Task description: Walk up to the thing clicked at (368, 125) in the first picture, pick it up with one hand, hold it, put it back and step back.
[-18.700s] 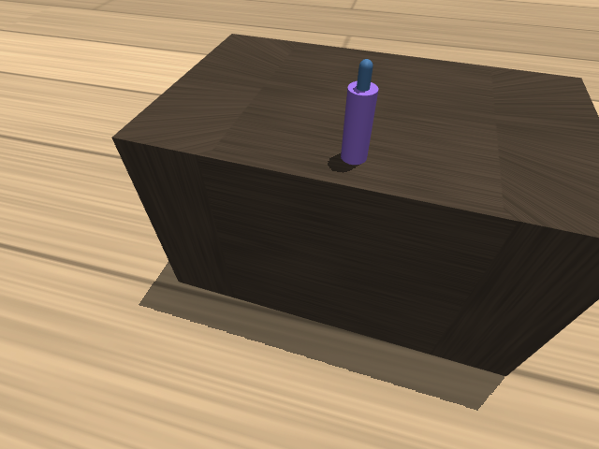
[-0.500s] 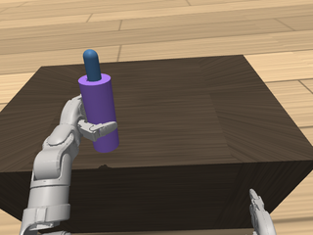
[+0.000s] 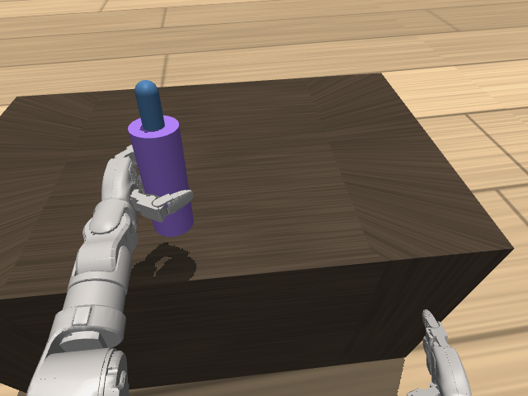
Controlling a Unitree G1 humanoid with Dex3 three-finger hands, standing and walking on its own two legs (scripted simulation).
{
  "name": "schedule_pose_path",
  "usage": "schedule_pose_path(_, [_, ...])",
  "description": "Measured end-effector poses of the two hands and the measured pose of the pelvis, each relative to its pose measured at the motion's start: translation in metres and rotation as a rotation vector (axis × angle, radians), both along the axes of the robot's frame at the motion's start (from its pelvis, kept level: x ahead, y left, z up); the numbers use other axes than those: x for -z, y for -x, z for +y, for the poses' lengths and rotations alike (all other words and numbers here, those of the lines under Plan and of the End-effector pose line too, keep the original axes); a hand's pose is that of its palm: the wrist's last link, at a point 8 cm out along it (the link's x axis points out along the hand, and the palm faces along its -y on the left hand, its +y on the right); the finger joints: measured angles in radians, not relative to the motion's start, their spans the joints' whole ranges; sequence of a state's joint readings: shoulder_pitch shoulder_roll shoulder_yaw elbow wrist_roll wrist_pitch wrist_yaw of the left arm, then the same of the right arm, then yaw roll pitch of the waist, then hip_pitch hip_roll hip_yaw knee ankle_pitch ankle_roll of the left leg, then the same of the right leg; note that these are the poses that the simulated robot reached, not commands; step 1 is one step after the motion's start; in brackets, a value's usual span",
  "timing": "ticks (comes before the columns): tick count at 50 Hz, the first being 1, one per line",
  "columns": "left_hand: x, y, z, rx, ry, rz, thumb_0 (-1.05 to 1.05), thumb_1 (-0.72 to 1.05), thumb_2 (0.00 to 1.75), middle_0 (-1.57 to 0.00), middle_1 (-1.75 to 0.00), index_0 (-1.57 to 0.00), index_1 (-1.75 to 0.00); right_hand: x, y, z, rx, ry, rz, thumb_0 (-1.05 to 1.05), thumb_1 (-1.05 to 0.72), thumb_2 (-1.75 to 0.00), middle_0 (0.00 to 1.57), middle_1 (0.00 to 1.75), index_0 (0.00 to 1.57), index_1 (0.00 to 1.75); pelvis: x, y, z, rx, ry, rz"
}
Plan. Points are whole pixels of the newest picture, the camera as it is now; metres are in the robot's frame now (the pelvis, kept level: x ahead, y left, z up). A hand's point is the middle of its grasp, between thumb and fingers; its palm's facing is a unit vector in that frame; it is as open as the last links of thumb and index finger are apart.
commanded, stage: crouch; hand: left
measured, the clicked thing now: (161, 163) +0.42 +0.14 +0.17
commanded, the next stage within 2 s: lower in 0.44 s
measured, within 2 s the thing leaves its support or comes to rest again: neither
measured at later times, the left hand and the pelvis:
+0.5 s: hand (173, 179) +0.46 +0.14 +0.11, palm faces +0.02 -1.00 -0.01, open 10.1 cm; pelvis +0.00 +0.00 -0.01, yaw -1 degrees
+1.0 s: hand (183, 198) +0.47 +0.14 +0.05, palm faces +0.00 -1.00 +0.00, open 10.1 cm; pelvis -0.01 +0.01 -0.03, yaw -1 degrees
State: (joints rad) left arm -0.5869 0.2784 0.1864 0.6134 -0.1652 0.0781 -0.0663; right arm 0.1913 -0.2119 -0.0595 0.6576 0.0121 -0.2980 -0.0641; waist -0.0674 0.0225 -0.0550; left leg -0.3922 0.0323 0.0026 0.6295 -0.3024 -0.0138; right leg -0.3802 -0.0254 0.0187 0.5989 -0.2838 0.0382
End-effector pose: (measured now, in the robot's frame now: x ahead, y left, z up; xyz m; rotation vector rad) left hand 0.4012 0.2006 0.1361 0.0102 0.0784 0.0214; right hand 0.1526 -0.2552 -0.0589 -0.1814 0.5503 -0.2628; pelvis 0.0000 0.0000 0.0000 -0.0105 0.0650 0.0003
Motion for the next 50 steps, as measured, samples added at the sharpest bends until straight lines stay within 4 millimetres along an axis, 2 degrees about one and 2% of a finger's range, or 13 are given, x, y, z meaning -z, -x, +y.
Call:
schedule_pose_path(7, [0.013,-0.010,-0.005,0.006,-0.003,0.010,-0.01,-0.51,1.12,-0.80,-1.19,-0.77,-1.18,0.004,0.011,-0.004,0.026,-0.001,0.052,-0.02,0.56,-0.04,0.06,0.06,0.06,0.05,0.001,0.000,0.001,0.006,-0.002,0.013])
schedule_pose_path(17, [0.019,-0.027,-0.007,-0.004,0.016,-0.022,-0.01,-0.52,1.12,-0.80,-1.19,-0.77,-1.17,-0.001,0.007,-0.010,0.047,0.023,0.061,-0.02,0.55,-0.05,0.06,0.06,0.06,0.05,0.004,0.000,0.000,0.010,0.001,0.046])
schedule_pose_path(31, [0.034,-0.036,-0.006,0.006,0.001,-0.006,-0.01,-0.52,1.12,-0.80,-1.19,-0.77,-1.17,0.007,0.010,-0.008,0.054,0.014,0.093,-0.01,0.53,-0.05,0.06,0.06,0.06,0.05,0.011,0.002,0.001,0.010,0.004,0.085])
schedule_pose_path(44, [0.073,-0.044,-0.006,0.017,0.014,0.018,-0.01,-0.51,1.11,-0.80,-1.19,-0.77,-1.17,0.010,0.019,-0.010,0.059,0.045,0.111,-0.01,0.52,-0.06,0.06,0.06,0.06,0.05,0.023,0.006,0.004,0.017,0.011,0.145])
schedule_pose_path(50, [0.086,-0.045,-0.007,0.023,0.014,0.010,-0.01,-0.51,1.11,-0.80,-1.19,-0.77,-1.17,0.007,0.016,-0.007,0.039,0.062,0.089,-0.01,0.51,-0.06,0.06,0.06,0.06,0.05,0.029,0.008,0.005,0.017,0.016,0.168])
